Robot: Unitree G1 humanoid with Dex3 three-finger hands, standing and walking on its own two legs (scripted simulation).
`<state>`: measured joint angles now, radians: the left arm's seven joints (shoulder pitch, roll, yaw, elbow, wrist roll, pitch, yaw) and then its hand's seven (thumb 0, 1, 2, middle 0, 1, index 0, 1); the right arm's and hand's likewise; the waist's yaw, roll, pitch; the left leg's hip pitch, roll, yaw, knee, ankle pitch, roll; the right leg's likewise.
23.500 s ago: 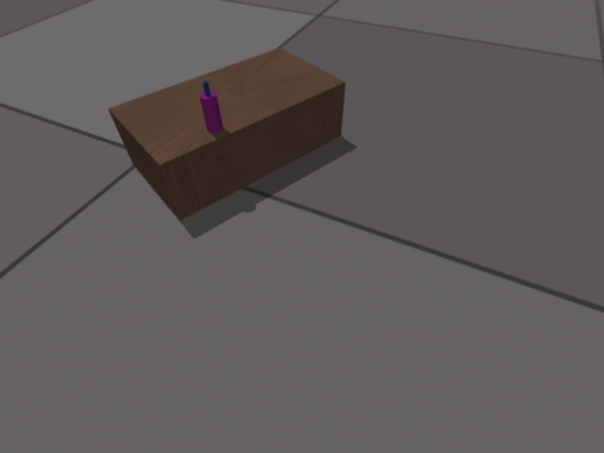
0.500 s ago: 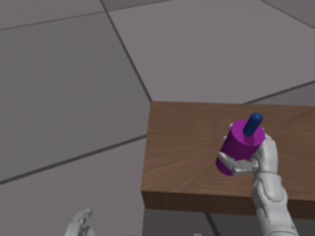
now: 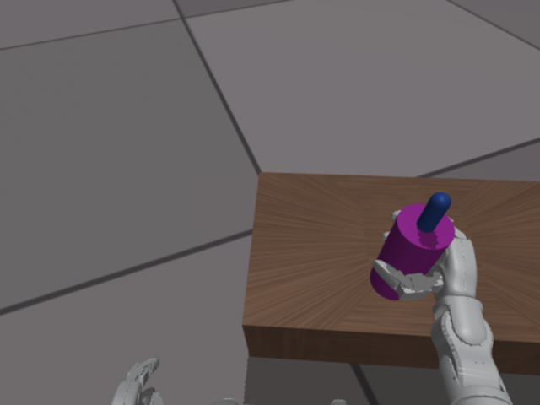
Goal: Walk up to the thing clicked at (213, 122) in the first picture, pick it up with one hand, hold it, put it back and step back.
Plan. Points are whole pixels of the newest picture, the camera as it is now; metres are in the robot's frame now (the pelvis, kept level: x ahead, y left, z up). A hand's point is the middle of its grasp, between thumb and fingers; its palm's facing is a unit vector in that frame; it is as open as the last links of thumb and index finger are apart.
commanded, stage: hold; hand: right
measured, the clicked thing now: (412, 246) +0.32 -0.17 +0.08
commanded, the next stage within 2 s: crouch in 0.16 s
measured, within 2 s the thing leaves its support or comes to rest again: neither
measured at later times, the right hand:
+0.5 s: hand (404, 257) +0.33 -0.17 +0.04, palm faces +0.13 +0.99 +0.00, open 9.5 cm
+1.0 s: hand (379, 269) +0.39 -0.18 -0.12, palm faces +0.11 +0.99 -0.01, open 9.6 cm
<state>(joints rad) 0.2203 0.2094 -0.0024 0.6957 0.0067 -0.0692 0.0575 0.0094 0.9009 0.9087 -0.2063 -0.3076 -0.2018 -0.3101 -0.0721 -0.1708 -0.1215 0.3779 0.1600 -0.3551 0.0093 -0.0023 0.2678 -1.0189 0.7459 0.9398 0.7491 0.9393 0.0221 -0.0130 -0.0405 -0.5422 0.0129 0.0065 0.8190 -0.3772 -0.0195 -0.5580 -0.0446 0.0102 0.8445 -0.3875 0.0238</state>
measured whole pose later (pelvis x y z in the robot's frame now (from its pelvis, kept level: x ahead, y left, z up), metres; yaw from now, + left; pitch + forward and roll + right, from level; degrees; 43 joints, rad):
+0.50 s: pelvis +0.00 +0.00 +0.00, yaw +0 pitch +7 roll +1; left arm 0.21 0.21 0.00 0.70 0.01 -0.08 0.06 0.01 0.90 0.92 -0.20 -0.31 -0.19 -0.31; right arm -0.11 -0.17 -0.14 0.45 0.16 -0.38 0.02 0.00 0.27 -1.02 0.75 0.94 0.75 0.94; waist 0.02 -0.01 -0.05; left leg -0.59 0.02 0.01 0.85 -0.39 -0.02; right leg -0.60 -0.04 0.01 0.87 -0.40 0.02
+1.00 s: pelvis -0.03 +0.00 -0.13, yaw +1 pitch +27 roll +1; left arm 0.21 0.25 0.03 0.71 0.05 -0.05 0.01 0.01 0.90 0.91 -0.20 -0.31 -0.20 -0.31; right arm -0.46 -0.26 -0.29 0.80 0.15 -0.58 0.12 0.00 0.31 -1.07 0.75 0.97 0.75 0.97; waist 0.07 0.00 -0.17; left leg -1.34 0.01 0.00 1.46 -0.58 -0.02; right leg -1.36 -0.04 0.03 1.48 -0.59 0.03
